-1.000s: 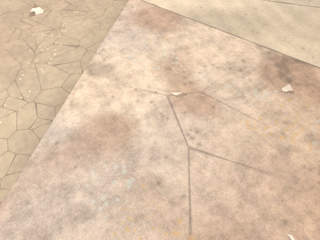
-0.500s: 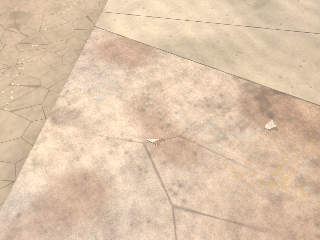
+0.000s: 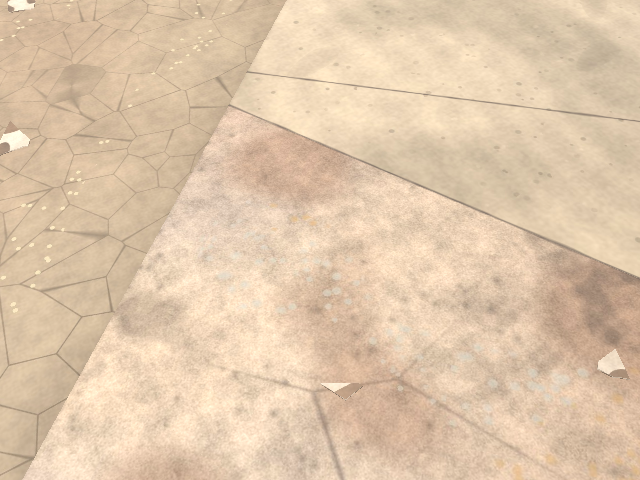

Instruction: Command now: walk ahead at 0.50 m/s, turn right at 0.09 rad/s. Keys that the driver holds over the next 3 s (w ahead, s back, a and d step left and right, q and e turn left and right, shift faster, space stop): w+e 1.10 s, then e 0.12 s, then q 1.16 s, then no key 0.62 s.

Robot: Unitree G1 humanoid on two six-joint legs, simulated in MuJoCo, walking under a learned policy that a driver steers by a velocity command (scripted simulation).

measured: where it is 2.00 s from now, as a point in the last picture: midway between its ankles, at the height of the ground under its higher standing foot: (432, 395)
